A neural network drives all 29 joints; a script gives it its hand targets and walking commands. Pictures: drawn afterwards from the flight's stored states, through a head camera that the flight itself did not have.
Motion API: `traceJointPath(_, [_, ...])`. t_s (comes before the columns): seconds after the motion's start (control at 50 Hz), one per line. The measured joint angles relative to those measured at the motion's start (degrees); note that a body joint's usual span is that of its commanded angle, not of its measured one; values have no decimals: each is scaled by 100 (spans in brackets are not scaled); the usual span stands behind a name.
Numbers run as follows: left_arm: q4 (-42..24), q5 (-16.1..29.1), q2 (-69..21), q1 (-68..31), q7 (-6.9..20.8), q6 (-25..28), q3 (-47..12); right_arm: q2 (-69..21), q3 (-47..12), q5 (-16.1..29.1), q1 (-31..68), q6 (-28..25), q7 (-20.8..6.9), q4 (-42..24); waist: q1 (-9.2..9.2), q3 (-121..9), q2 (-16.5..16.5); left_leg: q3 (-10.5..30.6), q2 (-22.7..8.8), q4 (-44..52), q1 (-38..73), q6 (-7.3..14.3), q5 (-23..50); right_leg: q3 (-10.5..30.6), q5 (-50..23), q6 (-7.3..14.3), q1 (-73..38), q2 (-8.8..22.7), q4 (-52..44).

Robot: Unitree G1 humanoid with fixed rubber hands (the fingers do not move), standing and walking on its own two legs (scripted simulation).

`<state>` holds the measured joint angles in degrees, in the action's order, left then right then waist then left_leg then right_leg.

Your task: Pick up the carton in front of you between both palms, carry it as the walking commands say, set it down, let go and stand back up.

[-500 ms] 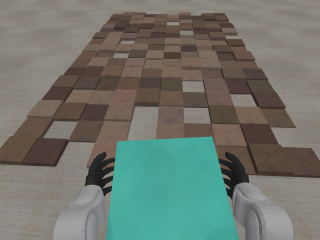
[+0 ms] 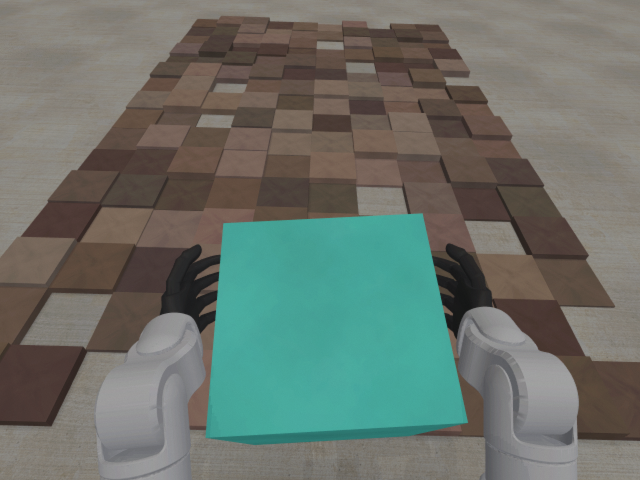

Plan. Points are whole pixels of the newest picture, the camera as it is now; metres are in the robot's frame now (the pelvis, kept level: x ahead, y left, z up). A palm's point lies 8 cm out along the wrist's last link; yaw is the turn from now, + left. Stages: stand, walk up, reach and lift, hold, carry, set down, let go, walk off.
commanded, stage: carry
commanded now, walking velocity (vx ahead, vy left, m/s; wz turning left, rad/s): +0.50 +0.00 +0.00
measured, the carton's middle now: (328, 343) +0.28 +0.00 +0.05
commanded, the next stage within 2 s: none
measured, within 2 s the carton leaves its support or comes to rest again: neither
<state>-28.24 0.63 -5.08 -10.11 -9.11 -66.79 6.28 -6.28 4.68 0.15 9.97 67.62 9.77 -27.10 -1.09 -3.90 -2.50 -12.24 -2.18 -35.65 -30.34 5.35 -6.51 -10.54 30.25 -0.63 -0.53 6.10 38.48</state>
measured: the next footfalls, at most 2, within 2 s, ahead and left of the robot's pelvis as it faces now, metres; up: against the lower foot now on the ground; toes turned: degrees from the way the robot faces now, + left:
right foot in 0.40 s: +0.39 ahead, -0.11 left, +0.03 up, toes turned -5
left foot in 0.72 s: +0.61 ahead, +0.08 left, +0.02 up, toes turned +1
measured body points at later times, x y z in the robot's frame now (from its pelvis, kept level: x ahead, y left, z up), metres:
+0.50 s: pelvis +0.32 -0.01 +0.03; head +0.39 +0.00 +0.47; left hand +0.69 +0.15 +0.14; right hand +0.69 -0.15 +0.14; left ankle +0.14 +0.09 -0.65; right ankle +0.34 -0.10 -0.69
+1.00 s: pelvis +0.68 +0.01 +0.05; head +0.73 +0.01 +0.50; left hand +1.04 +0.12 +0.17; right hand +1.00 -0.18 +0.18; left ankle +0.57 +0.08 -0.68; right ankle +0.75 -0.09 -0.64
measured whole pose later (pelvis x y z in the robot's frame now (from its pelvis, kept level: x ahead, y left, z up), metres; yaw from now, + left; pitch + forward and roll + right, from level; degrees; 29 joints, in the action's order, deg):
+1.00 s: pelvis +0.68 +0.01 +0.05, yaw -1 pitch +6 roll -2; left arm -21.6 -5.7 -11.1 -24.8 -8.0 -65.7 15.3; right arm -7.1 12.8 1.9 26.5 67.5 11.2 -18.4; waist -8.2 -0.1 2.0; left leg -1.7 2.1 -23.0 -8.2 4.8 -20.7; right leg -4.4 14.4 2.4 36.4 -1.7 46.1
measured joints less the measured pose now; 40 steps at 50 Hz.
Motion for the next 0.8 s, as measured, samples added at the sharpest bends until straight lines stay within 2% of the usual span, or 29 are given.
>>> traceJointPath(0.04, [370,135,185,-489,-79,-55,140,57,100,92,509,2,119,426,-122,172,25,27,6,-206,54,50,-422,596,-204,171,1008,-167,2085])
traceJointPath(0.06, [533,180,211,-722,-103,-78,223,81,169,147,712,10,153,574,-154,264,50,46,12,-121,154,24,-496,766,-349,266,1490,-263,2815])
traceJointPath(0.08, [674,197,189,-943,-124,-87,311,104,249,183,885,5,180,686,-174,343,70,62,23,14,270,-32,-482,853,-520,347,1926,-317,3256])
traceJointPath(0.12, [912,158,86,-1347,-149,-51,483,144,433,236,1200,-31,195,858,-180,462,92,82,60,303,515,-14,-521,909,-845,439,2668,-321,3488])
traceJointPath(0.22, [1289,-17,-12,-2046,-170,133,748,195,792,282,1916,-169,176,1240,-149,540,155,157,120,875,1140,-24,-721,826,-1303,429,3879,-219,2762])
traceJointPath(0.34, [1425,-70,-2,-2284,-86,112,950,87,940,117,2288,-157,119,1496,-112,379,198,276,180,1250,1981,-198,-1241,564,-1922,380,4239,-192,1260])
traceJointPath(0.38, [1427,-91,-36,-2243,-46,78,997,41,943,49,2273,-115,99,1512,-116,311,278,341,134,1248,2257,-280,-1522,435,-1702,343,4137,-298,1036])
traceJointPath(0.44, [1476,-144,-145,-2155,-15,97,1055,18,953,-12,2205,-54,83,1521,-96,310,576,446,-170,898,2420,-390,-1775,262,-731,255,3583,-618,667])
traceJointPath(0.46, [1526,-167,-200,-2163,-8,131,1051,45,977,6,2163,-48,62,1494,-56,388,671,493,-329,373,2257,-393,-1466,163,-423,334,3232,-749,269])
traceJointPath(0.48, [1589,-206,-276,-2221,-17,176,1013,106,1027,31,2112,-36,44,1409,25,479,723,642,-449,-447,1946,-401,-960,74,-129,291,2859,-854,-197])
traceJointPath(0.52, [1578,-255,-399,-2356,-61,287,910,201,1159,105,2062,-80,-13,1164,283,665,524,1148,-210,-2386,1063,-457,-1619,180,401,335,2388,-915,-812])
traceJointPath(0.56, [1331,-200,-406,-2273,-129,420,794,173,1258,197,2100,-187,-51,968,523,902,411,1458,46,-3527,245,-371,-2163,307,501,318,2145,-939,-984])
traceJointPath(0.6, [990,-54,-363,-2101,-206,463,725,24,1290,150,2061,-303,-43,760,705,1068,313,1478,138,-3557,-384,-325,-2454,429,587,374,1861,-906,-1126])
traceJointPath(0.62, [832,13,-345,-2023,-246,461,713,-53,1273,92,2012,-359,-22,655,776,1119,276,1413,150,-3219,-597,-345,-2488,485,664,378,1693,-869,-1204])
traceJointPath(0.66, [602,135,-304,-1922,-279,425,742,-181,1193,-8,1907,-439,20,493,843,1150,241,1209,155,-1898,-734,-416,-2244,553,850,347,1319,-787,-1367])
traceJointPath(0.7, [518,251,-220,-1885,-269,377,824,-267,1084,-77,1888,-462,24,470,722,1123,247,835,186,-467,-495,-458,-1461,531,1087,256,934,-699,-1358])
traceJointPath(0.74, [566,293,-71,-1861,-188,346,904,-304,937,-162,1965,-458,-26,632,418,1130,293,655,255,44,-3,-273,-425,495,1166,169,893,-583,-342])
traceJointPath(0.76, [655,299,10,-1886,-123,320,913,-309,882,-201,1968,-435,-53,688,226,1110,266,632,315,-94,133,-117,-274,624,860,215,1099,-556,595])
traceJointPath(0.8, [927,224,49,-1949,-26,273,849,-245,791,-250,1856,-309,5,710,-66,966,287,731,441,-260,378,27,-811,974,356,319,1760,-728,2472])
